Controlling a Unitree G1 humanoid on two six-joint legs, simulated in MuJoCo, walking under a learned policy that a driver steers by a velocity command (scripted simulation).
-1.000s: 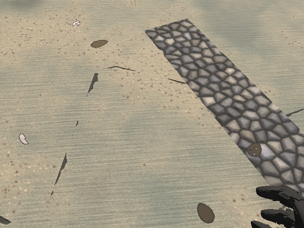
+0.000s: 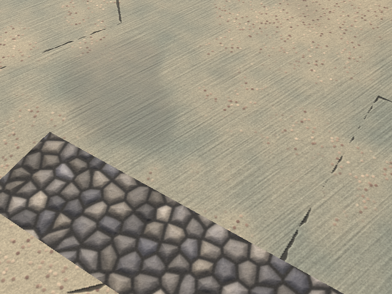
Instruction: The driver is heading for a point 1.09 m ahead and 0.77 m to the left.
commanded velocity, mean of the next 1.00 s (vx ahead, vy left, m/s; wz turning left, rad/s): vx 0.10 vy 0.00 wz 0.91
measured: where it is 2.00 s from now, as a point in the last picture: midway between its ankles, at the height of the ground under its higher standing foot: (31, 269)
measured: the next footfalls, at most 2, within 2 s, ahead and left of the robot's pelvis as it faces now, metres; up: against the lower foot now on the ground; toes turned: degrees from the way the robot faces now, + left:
right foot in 0.50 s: +0.24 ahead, -0.12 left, +0.00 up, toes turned +39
left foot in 1.12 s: +0.07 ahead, +0.06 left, +0.00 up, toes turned +63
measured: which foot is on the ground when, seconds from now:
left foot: down 0.00-0.50, up 0.52-1.00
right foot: up 0.00-0.48, down 0.50-1.00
